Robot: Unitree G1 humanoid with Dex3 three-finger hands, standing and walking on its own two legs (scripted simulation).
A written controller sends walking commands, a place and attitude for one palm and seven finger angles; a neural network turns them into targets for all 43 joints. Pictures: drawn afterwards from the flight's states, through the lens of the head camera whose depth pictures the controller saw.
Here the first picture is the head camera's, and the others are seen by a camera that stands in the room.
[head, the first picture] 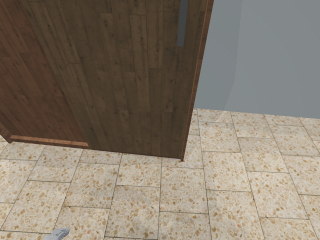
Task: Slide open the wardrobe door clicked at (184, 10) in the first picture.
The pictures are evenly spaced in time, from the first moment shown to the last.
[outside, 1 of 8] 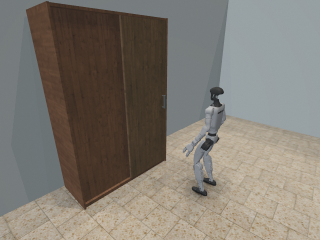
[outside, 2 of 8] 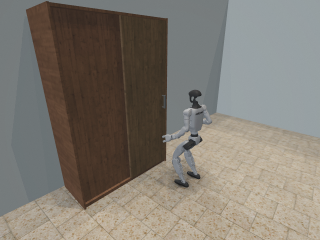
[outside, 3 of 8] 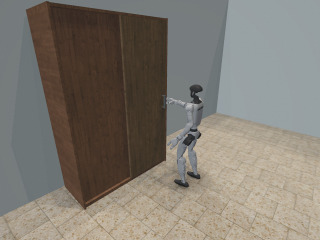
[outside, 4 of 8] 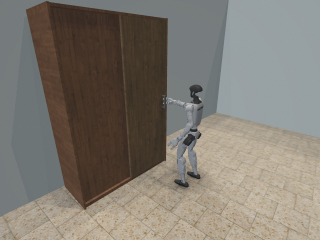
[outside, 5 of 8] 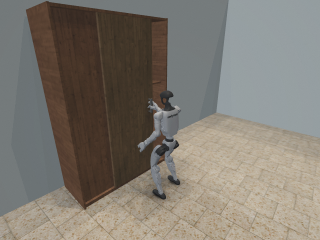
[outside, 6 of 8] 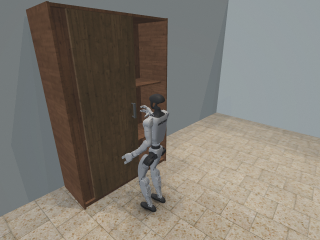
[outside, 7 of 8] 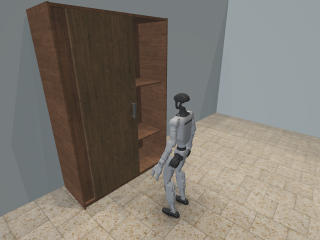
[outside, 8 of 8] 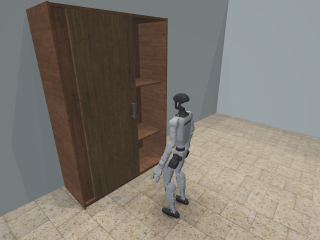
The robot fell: no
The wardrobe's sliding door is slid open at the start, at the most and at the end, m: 0.00 0.52 0.52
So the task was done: yes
